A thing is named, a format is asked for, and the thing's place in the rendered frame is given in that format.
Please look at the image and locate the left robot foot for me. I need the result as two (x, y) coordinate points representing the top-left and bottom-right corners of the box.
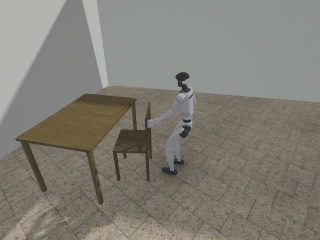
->
(161, 167), (178, 175)

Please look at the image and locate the right robot upper arm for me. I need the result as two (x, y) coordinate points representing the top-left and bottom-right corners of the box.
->
(188, 87), (197, 107)

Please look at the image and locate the left robot upper arm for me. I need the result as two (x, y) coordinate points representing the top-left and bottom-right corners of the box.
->
(169, 93), (186, 116)

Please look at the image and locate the table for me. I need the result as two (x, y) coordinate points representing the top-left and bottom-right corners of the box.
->
(15, 93), (137, 205)

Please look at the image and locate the left robot hand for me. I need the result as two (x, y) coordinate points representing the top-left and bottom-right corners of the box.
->
(143, 119), (155, 128)

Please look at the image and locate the chair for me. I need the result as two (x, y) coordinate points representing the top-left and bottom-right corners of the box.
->
(113, 102), (152, 182)

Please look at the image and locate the robot left forearm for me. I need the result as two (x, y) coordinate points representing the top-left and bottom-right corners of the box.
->
(153, 110), (172, 124)

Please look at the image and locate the humanoid robot torso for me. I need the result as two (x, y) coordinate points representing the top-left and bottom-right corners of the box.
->
(179, 89), (194, 132)

